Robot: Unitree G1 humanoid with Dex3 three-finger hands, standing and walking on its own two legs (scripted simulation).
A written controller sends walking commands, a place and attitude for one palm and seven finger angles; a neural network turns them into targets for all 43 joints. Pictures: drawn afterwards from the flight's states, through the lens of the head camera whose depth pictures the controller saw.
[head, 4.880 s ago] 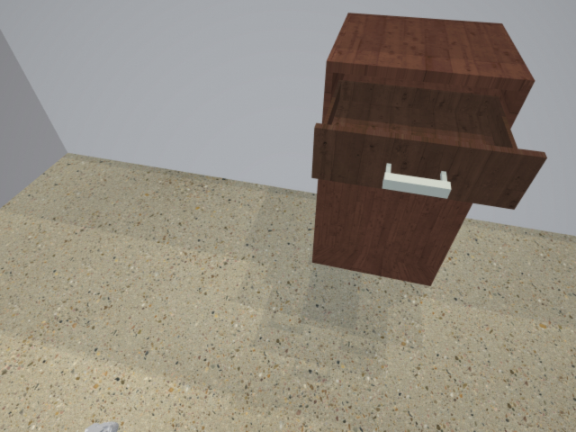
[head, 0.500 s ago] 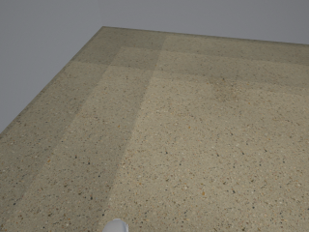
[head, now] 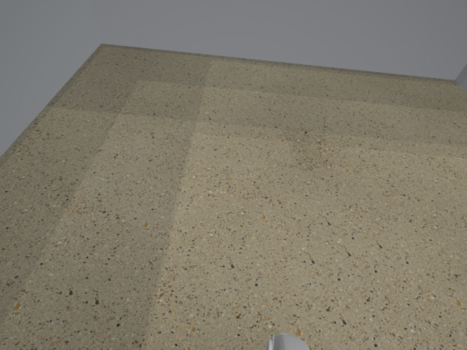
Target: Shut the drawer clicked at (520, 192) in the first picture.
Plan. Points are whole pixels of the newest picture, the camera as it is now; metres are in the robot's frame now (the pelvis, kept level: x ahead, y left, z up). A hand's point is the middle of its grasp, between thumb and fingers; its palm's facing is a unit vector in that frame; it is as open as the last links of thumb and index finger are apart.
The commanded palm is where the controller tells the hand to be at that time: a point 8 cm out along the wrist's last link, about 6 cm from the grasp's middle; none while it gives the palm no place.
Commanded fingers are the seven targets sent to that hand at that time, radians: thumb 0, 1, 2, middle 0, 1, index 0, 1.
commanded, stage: walk to a spot facing it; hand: left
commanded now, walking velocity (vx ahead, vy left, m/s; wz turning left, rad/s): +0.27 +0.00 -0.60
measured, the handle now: out of the picture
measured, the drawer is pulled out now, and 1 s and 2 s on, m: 0.28 0.28 0.28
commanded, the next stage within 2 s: turn to face it in 0.16 s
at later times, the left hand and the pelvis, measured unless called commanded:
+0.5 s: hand (217, 270) +0.32 +0.05 -0.16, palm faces -0.12 -0.97 -0.20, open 7.3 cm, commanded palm none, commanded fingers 0.00 0.90 0.90 -0.20 -0.30 -0.20 -0.30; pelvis +0.18 -0.09 -0.01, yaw -7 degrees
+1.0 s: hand out of the picture +0.16 +0.14 -0.20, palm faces +0.28 -0.93 -0.22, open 7.3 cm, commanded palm none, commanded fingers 0.00 0.90 0.90 -0.20 -0.30 -0.20 -0.30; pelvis +0.19 -0.06 -0.02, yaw +11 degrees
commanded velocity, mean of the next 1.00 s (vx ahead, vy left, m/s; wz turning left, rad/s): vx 0.05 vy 0.00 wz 0.32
